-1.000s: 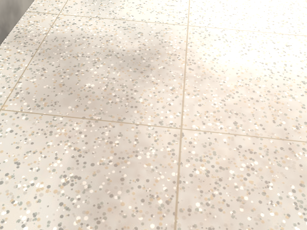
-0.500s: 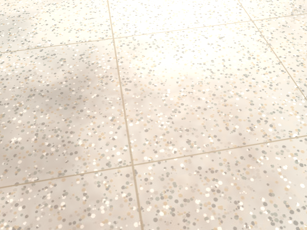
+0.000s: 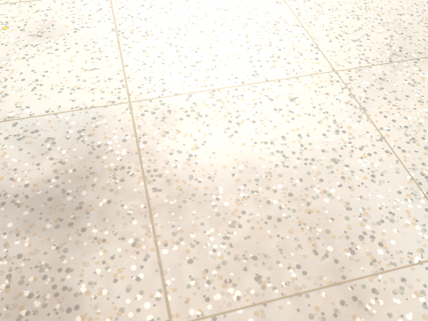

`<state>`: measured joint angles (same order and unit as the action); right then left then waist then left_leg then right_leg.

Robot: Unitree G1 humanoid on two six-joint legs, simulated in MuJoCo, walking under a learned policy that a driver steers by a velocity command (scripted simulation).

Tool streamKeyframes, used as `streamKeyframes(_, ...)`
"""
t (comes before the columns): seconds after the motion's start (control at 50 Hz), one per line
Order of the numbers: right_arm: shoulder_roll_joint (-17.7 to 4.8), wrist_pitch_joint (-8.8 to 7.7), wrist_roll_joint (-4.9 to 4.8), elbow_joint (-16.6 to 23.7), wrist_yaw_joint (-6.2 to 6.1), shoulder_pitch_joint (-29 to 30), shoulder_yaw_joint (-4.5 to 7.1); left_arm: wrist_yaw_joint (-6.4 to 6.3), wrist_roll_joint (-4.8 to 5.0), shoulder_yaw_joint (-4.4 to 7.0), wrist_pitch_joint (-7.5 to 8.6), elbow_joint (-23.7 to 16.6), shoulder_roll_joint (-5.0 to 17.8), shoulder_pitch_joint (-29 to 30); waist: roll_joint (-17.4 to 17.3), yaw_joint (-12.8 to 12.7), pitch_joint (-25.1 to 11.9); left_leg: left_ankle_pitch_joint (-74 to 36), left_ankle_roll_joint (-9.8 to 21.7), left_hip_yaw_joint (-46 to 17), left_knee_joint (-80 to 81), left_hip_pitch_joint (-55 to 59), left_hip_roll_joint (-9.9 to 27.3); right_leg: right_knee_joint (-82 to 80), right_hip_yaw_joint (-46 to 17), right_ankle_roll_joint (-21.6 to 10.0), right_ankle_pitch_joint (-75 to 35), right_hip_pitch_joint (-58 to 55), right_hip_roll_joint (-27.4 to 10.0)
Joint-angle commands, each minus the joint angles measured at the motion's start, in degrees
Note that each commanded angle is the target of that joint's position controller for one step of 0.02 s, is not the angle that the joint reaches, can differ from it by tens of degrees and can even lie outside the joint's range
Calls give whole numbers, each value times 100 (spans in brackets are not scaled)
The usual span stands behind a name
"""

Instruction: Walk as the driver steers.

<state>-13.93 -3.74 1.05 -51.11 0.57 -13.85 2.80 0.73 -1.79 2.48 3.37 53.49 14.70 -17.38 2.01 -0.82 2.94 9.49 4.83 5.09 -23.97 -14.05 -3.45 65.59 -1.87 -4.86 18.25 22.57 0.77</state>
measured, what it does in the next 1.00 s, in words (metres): walks ahead: right foot, then left foot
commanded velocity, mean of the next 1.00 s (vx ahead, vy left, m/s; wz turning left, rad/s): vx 0.14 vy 0.00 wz -0.01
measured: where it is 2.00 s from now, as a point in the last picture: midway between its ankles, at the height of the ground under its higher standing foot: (234, 252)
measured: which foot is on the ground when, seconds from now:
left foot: down 0.00-0.32, up 0.34-0.60, down 0.62-1.00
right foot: up 0.00-0.28, down 0.30-1.00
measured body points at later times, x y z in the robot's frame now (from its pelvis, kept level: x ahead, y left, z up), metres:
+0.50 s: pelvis +0.17 -0.03 +0.00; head +0.19 -0.05 +0.45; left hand +0.24 +0.20 -0.14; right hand +0.20 -0.27 -0.16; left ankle +0.11 +0.10 -0.71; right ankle +0.24 -0.10 -0.74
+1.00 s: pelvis +0.20 -0.01 +0.00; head +0.19 -0.01 +0.45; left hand +0.19 +0.23 -0.15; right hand +0.18 -0.24 -0.16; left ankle +0.16 +0.10 -0.74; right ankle +0.24 -0.10 -0.73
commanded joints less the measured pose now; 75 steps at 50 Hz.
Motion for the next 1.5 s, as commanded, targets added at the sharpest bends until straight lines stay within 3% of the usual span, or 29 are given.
streamKeyframes(0.02, -468, -188, -45, 13, 1, -353, 61, 77, -55, 35, -73, -182, 257, -392, -555, -127, -3, -1156, 815, -1549, 1559, 260, 1571, -164, -34, 169, -282, 637, -430)
streamKeyframes(0.12, -509, -195, -49, -216, 13, -568, 9, 36, 20, -93, -84, -415, 32, 440, -651, -58, -67, -4226, 583, -390, 1167, 338, 1131, -1867, 464, 448, -1129, 455, -370)
streamKeyframes(0.22, -517, -83, -46, -442, -64, -893, -26, -75, 64, -130, -68, -408, 89, 856, -795, 194, -287, -4225, 423, -460, 699, 999, 1262, -2925, 516, 350, -1573, 48, -143)
streamKeyframes(0.28, -506, -14, -61, -507, -139, -742, -29, -156, 18, -81, 20, -181, 182, 409, -688, -29, -271, -3862, 291, -687, -6, 1183, 1355, -3831, 414, 140, -1526, -565, -64)
streamKeyframes(0.3, -492, -7, -81, -544, -151, -788, -34, -185, -32, -50, 108, -35, 280, 43, -396, -190, -405, -3344, 120, -637, -570, 1063, 1169, -4441, 253, 66, -2487, -1195, -206)
streamKeyframes(0.32, -383, -32, -95, -445, -174, -973, -78, -217, -94, 25, 188, 67, 664, -440, 92, -205, -956, -1815, -71, -477, -1343, 532, 920, -4052, -484, -99, -5073, -2267, -1116)
streamKeyframes(0.34, 199, 58, -299, -646, -176, -1915, -207, -216, -1, 44, 112, 129, 738, -528, 1077, 71, -1769, 1706, -213, -278, -2460, -82, 252, -3830, -1596, -1158, -6856, -3146, -2308)
streamKeyframes(0.36, -199, 218, -205, -757, -228, -1621, -114, -168, 172, -38, 48, 75, 414, -423, 651, -105, -1785, 2941, -230, -602, -2925, -245, 144, -4091, -1861, -1424, -6114, -2745, -2348)
streamKeyframes(0.4, -219, 336, 5, -652, -201, -893, -67, -210, 132, -119, -24, 12, 245, 238, 266, 74, -821, 2624, -302, -783, -3087, -513, 284, -4704, -1423, -1154, -4112, -1737, -1881)
streamKeyframes(0.42, -144, 390, 28, -660, -186, -762, -77, -265, 107, -155, -50, 6, 175, 442, 288, 190, -535, 2299, -359, -805, -2804, -374, 400, -4940, -1137, -953, -3618, -1274, -1672)
streamKeyframes(0.46, 48, 482, 35, -834, -189, -964, -139, -305, 75, -175, -80, 53, 152, 643, 405, 374, -510, 1916, -482, -661, -2219, 108, 411, -5097, -708, -668, -2980, -857, -1310)
streamKeyframes(0.54, 56, 594, -27, -1006, -270, -871, -168, -267, 96, -144, -120, 211, 271, 561, 383, 298, -617, 1327, -520, -485, -1235, 459, 395, -5245, -684, -527, -1323, -755, -1183)
streamKeyframes(0.62, -67, 534, 89, -1068, -263, -777, -212, -242, 175, -85, -285, 332, 285, 529, 137, 271, -42, 410, -329, -781, 218, 876, 725, -5448, -721, 108, 1118, 41, -889)
streamKeyframes(0.66, -157, 435, 5, -1100, -240, -606, -218, -218, 202, -73, -355, 395, 149, 414, -501, 63, 379, 1299, -230, -1118, 570, -355, 881, -5225, -382, 227, 326, -633, -534)
streamKeyframes(0.7, -46, 323, -35, -1121, -249, -485, -253, -204, 148, -85, -328, 544, 55, 184, -737, -70, 181, 1233, -298, -1189, 878, -613, 936, -4821, -297, 180, -495, -1390, -519)
streamKeyframes(0.86, 29, 277, -42, -1222, -283, -754, -272, -224, 143, -133, -266, 874, -26, 71, -282, 20, 95, 629, -223, -1086, 778, -102, 895, -4813, -284, 206, -861, -1310, -549)
streamKeyframes(0.92, -180, 321, -20, -1222, -269, -945, -177, -215, 124, -89, -308, 893, 72, 3, -406, 83, 125, 2468, -8, -1171, 803, -189, 772, -4453, -61, 108, 826, -961, -227)
streamKeyframes(0.96, -272, 357, -14, -1179, -247, -1110, -113, -166, 84, -85, -324, 776, -16, 176, -604, 213, 548, 3494, 260, -1679, 1122, -209, 1047, -4011, 88, 66, 1361, -208, -36)
streamKeyframes(1.0, -455, 337, -15, -1239, -264, -1293, -3, -91, -2, -128, -249, 603, -276, 422, -1133, 321, 748, 3639, 615, -2565, 1728, 210, 1804, -2934, 547, 149, 369, 406, 107)
streamKeyframes(1.04, -456, 268, 13, -1203, -255, -1196, 51, -36, -24, -66, -135, 465, -96, 484, -977, 257, 693, 3033, 763, -2675, 1813, 491, 2048, -2444, 418, 110, 327, 744, -162)
streamKeyframes(1.1, -419, 166, -14, -1141, -211, -915, 92, 13, 52, -29, 25, 395, -137, 274, -912, 9, 678, 2403, 611, -2029, 1414, 249, 1730, -3230, 572, 46, 306, -20, -139)
streamKeyframes(1.14, -354, 133, -25, -1053, -189, -687, 105, -23, 100, 27, 83, 746, -192, -694, -602, -375, 528, 2022, 423, -1457, 625, -708, 1259, -4040, 703, 40, -36, -1781, 168)
streamKeyframes(1.16, -123, 72, 0, -937, -158, -533, 40, -88, 51, 122, 134, 914, 98, -1398, 169, -662, 363, 1531, 239, -886, -626, -1400, 854, -4682, -336, -80, 482, -2691, -517)
streamKeyframes(1.18, 317, 9, -41, -663, -84, -462, -71, -134, 72, 288, 130, 1024, 760, -2105, 1679, -787, 18, 1862, -39, 7, -2520, -2560, 80, -5767, -2787, -588, 2042, -3429, -1864)
streamKeyframes(1.2, -194, 12, 138, -533, -44, -227, 49, -140, 67, 260, 58, 1107, 651, -2072, 1178, -621, 234, 2197, 65, -339, -3613, -2907, 234, -5891, -3554, -931, 2154, -2954, -2307)
streamKeyframes(1.22, -194, 4, 155, -488, 12, 19, 68, -123, 34, 181, 65, 872, 388, -1409, 334, -317, 542, 1639, 140, -597, -3980, -3007, 577, -5800, -2995, -871, 1984, -2495, -2117)
streamKeyframes(1.26, 13, -56, 75, -558, 103, -38, 37, -115, 58, 123, 152, 636, 226, -786, -12, -9, 475, 737, 80, -650, -3795, -2640, 822, -5948, -1976, -636, 818, -2083, -1656)
streamKeyframes(1.36, 19, 99, 100, -415, 144, 356, 57, -180, 102, -6, 281, 873, 12, -1292, 149, 33, 252, 114, -237, -249, -3295, -2761, 777, -5795, -689, -582, -2036, -2442, -1248)
streamKeyframes(1.5, 71, 121, -1, 224, 133, 1777, -55, -189, 86, -30, 300, 947, 131, -1431, 358, -156, 511, -624, -154, 177, -1217, -1967, 490, -5802, -93, -588, -3296, -2204, -1149)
